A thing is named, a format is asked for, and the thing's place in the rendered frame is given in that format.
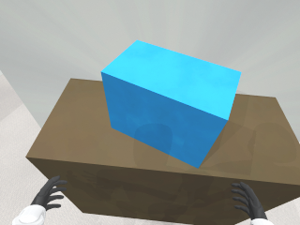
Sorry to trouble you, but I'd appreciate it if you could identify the carton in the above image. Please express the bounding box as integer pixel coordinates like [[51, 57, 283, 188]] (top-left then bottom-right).
[[100, 39, 242, 169]]

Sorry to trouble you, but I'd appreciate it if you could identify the pedestal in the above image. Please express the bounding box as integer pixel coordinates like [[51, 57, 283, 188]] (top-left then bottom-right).
[[25, 78, 300, 225]]

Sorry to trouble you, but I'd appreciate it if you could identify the right robot hand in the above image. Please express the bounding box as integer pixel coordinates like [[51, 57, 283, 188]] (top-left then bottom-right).
[[231, 182, 268, 220]]

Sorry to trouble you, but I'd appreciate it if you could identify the robot left forearm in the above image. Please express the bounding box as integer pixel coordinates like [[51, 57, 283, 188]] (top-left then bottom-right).
[[11, 204, 46, 225]]

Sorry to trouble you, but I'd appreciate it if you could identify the left robot hand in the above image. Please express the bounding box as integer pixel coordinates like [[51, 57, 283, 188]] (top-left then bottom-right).
[[30, 175, 68, 211]]

